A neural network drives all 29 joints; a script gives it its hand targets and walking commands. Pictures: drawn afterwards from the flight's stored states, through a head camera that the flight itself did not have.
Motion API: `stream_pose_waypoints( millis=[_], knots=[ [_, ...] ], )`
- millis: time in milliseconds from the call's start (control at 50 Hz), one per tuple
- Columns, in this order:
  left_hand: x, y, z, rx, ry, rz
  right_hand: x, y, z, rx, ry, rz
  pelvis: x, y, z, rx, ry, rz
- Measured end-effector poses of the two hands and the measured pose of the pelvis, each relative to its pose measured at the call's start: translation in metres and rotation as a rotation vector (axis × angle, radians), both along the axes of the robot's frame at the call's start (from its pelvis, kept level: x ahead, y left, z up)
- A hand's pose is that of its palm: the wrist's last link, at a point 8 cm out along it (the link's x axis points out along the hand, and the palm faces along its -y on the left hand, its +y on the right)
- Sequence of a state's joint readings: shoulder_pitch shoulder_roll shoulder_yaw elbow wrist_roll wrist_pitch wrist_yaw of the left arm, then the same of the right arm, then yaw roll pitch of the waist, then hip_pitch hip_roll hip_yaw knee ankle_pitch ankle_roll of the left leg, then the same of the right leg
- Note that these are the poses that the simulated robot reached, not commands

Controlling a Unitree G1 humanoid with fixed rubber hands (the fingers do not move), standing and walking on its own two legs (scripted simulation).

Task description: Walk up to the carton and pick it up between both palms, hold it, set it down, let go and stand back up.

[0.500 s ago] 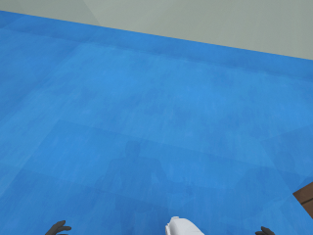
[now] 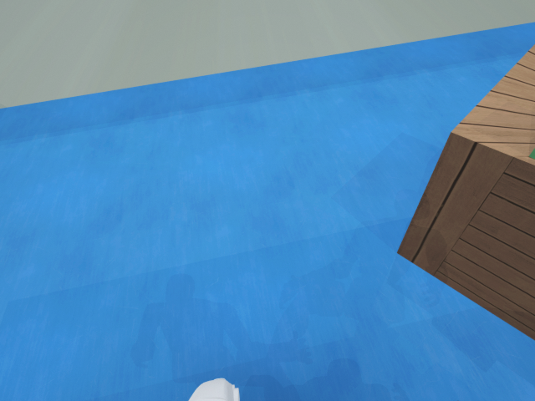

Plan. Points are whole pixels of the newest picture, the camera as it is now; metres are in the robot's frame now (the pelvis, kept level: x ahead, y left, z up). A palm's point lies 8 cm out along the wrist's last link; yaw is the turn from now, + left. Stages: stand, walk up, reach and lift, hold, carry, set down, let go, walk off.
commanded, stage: walk up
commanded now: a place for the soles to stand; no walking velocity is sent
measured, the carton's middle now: out of the picture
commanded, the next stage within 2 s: none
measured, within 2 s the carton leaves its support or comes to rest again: neither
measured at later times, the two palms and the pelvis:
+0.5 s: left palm (227, 276) +0.35 +0.11 -0.10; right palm out of the picture +0.02 -0.34 -0.08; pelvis +0.13 -0.07 +0.01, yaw -25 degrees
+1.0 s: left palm (310, 246) +0.43 -0.05 -0.10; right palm out of the picture +0.16 -0.51 -0.09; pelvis +0.24 -0.25 +0.00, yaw -41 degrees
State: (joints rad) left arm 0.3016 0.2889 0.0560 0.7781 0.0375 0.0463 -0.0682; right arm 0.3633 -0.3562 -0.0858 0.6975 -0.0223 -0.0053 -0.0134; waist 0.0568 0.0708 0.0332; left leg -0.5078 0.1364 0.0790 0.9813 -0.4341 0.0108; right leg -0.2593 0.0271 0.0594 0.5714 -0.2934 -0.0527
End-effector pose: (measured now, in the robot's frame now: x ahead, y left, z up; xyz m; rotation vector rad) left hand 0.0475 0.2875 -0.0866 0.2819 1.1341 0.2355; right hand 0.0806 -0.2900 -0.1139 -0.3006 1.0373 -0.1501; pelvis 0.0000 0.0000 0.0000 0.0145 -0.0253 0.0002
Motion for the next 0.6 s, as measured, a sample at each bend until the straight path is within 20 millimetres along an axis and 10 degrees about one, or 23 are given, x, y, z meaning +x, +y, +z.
stream_pose_waypoints(
  millis=[200,360,600],
  knots=[
    [0.074,-0.029,-0.033,-0.075,0.066,-0.147,0.038,-0.018,0.024,-0.071,-0.107,-0.115,0.059,-0.017,-0.009,-0.036,0.021,-0.165],
    [0.205,-0.084,-0.03,-0.094,0.016,-0.459,-0.011,-0.042,0.042,-0.16,-0.038,-0.35,0.099,-0.037,0.001,-0.023,-0.011,-0.339],
    [0.365,-0.264,-0.006,-0.185,-0.152,-0.753,-0.082,-0.072,0.013,-0.051,0.175,-0.612,0.154,-0.112,-0.003,0.005,-0.011,-0.509]
  ],
)
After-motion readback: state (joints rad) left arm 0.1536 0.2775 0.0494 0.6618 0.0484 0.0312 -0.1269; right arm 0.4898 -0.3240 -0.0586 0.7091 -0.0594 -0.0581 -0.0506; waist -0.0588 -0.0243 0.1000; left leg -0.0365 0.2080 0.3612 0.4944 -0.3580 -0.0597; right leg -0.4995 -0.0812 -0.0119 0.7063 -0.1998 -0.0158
